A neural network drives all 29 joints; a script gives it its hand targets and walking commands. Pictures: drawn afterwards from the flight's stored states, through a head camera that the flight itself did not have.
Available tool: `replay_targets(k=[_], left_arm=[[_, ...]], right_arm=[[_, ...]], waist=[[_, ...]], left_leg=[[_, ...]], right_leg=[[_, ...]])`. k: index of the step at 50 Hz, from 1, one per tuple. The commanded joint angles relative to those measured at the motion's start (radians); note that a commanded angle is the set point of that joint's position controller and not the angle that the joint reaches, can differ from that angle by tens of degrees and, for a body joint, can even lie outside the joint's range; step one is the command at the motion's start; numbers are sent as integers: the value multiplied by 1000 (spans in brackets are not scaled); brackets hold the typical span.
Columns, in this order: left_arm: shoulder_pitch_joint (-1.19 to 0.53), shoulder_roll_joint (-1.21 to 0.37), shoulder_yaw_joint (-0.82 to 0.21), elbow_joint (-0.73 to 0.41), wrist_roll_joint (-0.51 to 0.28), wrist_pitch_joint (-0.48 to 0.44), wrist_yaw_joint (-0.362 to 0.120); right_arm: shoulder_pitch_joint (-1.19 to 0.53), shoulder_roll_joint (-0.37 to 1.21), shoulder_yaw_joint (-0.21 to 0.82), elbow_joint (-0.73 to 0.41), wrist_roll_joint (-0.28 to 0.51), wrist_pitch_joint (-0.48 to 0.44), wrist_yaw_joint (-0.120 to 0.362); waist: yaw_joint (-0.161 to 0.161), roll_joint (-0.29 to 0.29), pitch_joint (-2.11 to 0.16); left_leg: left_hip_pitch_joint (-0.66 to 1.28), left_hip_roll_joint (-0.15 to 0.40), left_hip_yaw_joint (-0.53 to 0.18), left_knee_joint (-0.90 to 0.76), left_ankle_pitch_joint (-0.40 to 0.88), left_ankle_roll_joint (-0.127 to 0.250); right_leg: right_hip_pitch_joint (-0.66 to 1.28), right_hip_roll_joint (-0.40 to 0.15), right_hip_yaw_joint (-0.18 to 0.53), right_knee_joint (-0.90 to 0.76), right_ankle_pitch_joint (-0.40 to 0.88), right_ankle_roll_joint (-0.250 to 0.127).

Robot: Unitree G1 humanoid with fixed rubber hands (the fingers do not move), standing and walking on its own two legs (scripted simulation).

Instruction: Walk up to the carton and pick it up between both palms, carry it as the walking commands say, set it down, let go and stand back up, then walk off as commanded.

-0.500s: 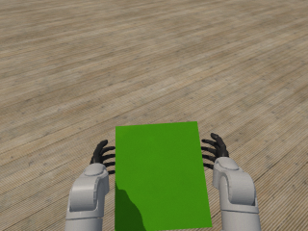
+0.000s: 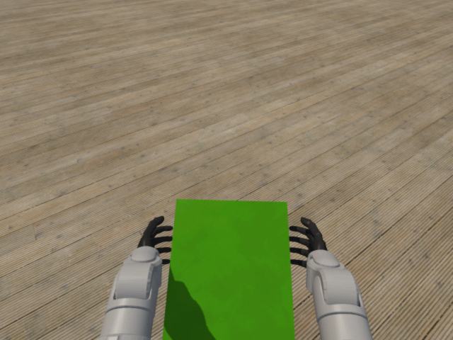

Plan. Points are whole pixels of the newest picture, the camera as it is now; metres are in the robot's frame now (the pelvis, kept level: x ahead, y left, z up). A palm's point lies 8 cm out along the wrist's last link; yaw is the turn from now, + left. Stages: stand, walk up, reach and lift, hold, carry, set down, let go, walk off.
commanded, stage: carry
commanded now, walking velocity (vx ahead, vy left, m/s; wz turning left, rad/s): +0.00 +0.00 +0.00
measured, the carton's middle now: (229, 269) +0.31 +0.00 -0.09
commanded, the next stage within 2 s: hold in 1.28 s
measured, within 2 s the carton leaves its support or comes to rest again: neither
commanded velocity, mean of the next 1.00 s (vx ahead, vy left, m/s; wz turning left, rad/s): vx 0.00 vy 0.00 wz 0.00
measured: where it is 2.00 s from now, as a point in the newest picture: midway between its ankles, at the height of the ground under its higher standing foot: outside the picture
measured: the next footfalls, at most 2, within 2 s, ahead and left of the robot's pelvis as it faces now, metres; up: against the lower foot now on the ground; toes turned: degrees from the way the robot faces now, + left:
none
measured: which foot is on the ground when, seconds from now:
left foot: down 0.00-1.00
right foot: down 0.00-1.00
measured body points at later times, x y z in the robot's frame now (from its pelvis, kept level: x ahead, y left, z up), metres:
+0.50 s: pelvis +0.00 +0.01 +0.00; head -0.01 +0.02 +0.45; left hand +0.30 +0.17 +0.01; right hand +0.30 -0.14 +0.02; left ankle +0.07 +0.10 -0.73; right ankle +0.07 -0.08 -0.73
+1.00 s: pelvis +0.00 +0.02 +0.00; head -0.02 +0.02 +0.45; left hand +0.29 +0.18 +0.01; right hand +0.29 -0.13 +0.02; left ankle +0.07 +0.10 -0.73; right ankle +0.07 -0.08 -0.73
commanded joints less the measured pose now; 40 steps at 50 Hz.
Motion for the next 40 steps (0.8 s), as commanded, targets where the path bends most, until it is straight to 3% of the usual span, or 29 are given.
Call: replay_targets(k=[1,2,5,6,7,8,9,10,11,12,13,14,15,17,18,19,20,21,22,23,26,29,30,31,32,34,36,38,40], left_arm=[[-526,-724,-375,35,-204,-154,-287],[-555,-653,-334,71,-185,-187,-286],[-624,-753,-467,-161,-287,-199,-285],[-650,-835,-567,-322,-357,-184,-278],[-657,-756,-488,-193,-293,-180,-277],[-676,-712,-461,-223,-292,-195,-268],[-676,-792,-577,-458,-375,-169,-252],[-609,-694,-454,-189,-258,-167,-256],[-574,-665,-426,-134,-251,-185,-259],[-574,-724,-498,-326,-315,-176,-246],[-514,-707,-463,-208,-270,-170,-253],[-540,-730,-508,-313,-316,-170,-251],[-478,-688,-440,-139,-250,-176,-257],[-499,-720,-505,-234,-275,-164,-254],[-530,-741,-541,-311,-309,-161,-255],[-497,-686,-469,-188,-266,-166,-260],[-505,-733,-530,-271,-297,-158,-257],[-491,-655,-443,-125,-230,-159,-262],[-503,-677,-464,-136,-242,-168,-266],[-530,-698,-496,-216,-286,-165,-266],[-504,-669,-455,-98,-237,-183,-271],[-532,-699,-470,-176,-267,-189,-261],[-518,-652,-406,-43,-219,-199,-264],[-535,-730,-491,-234,-295,-195,-252],[-490,-661,-406,4,-216,-192,-263],[-548,-652,-414,-122,-252,-219,-253],[-620,-766,-538,-438,-377,-196,-229],[-516,-694,-452,-134,-267,-170,-247],[-536,-693,-499,-245,-296,-166,-237]], right_arm=[[-619,705,508,-43,238,-115,255],[-576,661,464,60,208,-137,257],[-556,783,576,-93,291,-136,254],[-595,865,667,-255,358,-122,254],[-551,804,581,-87,300,-113,254],[-538,765,535,-86,283,-128,243],[-515,851,636,-294,364,-101,232],[-443,763,519,-13,254,-98,242],[-450,705,502,-27,241,-121,241],[-491,756,578,-243,320,-119,227],[-485,741,584,-163,295,-112,236],[-485,758,609,-249,320,-111,230],[-466,692,548,-132,260,-120,234],[-397,742,563,-140,265,-100,243],[-462,765,614,-240,309,-106,241],[-450,703,553,-145,261,-113,237],[-456,746,598,-208,291,-106,237],[-407,681,510,-38,219,-103,240],[-454,676,528,-104,230,-114,244],[-410,722,547,-111,247,-104,237],[-409,687,501,1,213,-123,253],[-502,714,550,-118,274,-129,251],[-469,658,481,20,220,-138,257],[-514,724,567,-192,294,-135,243],[-484,639,484,4,213,-139,248],[-512,646,498,-67,245,-152,240],[-566,763,630,-382,372,-127,218],[-473,693,535,-86,255,-111,228],[-395,707,541,-124,257,-97,217]], waist=[[6,-44,-350],[3,-70,-330],[-3,-50,-290],[-1,-1,-318],[2,16,-327],[0,5,-367],[1,71,-403],[9,65,-410],[7,3,-439],[7,34,-447],[7,-9,-405],[5,8,-421],[4,-49,-417],[10,56,-419],[6,32,-410],[7,-3,-429],[7,44,-396],[6,6,-377],[5,-20,-354],[6,1,-356],[12,36,-337],[9,13,-322],[8,17,-330],[7,16,-301],[10,27,-296],[4,-12,-278],[-1,-10,-319],[5,6,-319],[7,40,-373]], left_leg=[[84,117,-133,-102,-158,11],[76,108,-126,-94,-154,6],[41,98,-131,-103,-195,5],[66,110,-134,-119,-170,7],[39,113,-139,-123,-212,4],[94,120,-147,-127,-151,8],[114,136,-149,-143,-125,9],[96,147,-159,-140,-84,20],[87,141,-147,-118,-109,14],[111,140,-148,-112,-57,20],[118,136,-121,-92,-31,13],[108,125,-125,-82,-38,14],[119,116,-120,-68,-28,8],[133,142,-140,-116,7,17],[131,145,-127,-111,9,15],[135,146,-137,-97,37,26],[129,153,-136,-109,60,19],[101,147,-131,-114,6,17],[95,150,-131,-120,17,14],[70,154,-147,-143,-23,20],[73,162,-151,-155,12,14],[45,165,-155,-175,-90,12],[53,155,-147,-170,-84,7],[50,155,-146,-168,-53,2],[30,155,-152,-169,-89,13],[21,155,-158,-179,-158,3],[33,148,-153,-177,-159,5],[32,148,-157,-182,-182,11],[47,152,-157,-180,-162,8]], right_leg=[[110,-151,200,-196,-209,40],[99,-155,198,-215,-255,44],[57,-156,227,-232,-327,47],[79,-142,195,-194,-266,38],[75,-145,197,-198,-284,38],[106,-134,181,-167,-206,30],[111,-134,162,-129,-146,31],[159,-133,150,-112,-56,29],[170,-143,166,-134,-93,29],[195,-149,179,-133,-28,30],[159,-154,183,-148,-7,29],[167,-159,193,-153,-34,33],[135,-172,211,-171,-61,22],[145,-144,158,-102,7,19],[158,-140,164,-108,30,20],[163,-140,165,-103,63,18],[161,-127,152,-88,54,26],[148,-129,165,-108,27,23],[136,-135,152,-96,23,30],[150,-129,154,-88,-10,29],[140,-125,143,-62,-1,35],[140,-116,139,-79,-38,35],[132,-122,153,-78,-40,33],[125,-120,146,-73,-19,38],[116,-118,139,-81,-49,45],[106,-113,160,-101,-89,43],[119,-112,161,-100,-102,44],[118,-112,140,-98,-107,52],[120,-116,144,-85,-95,39]])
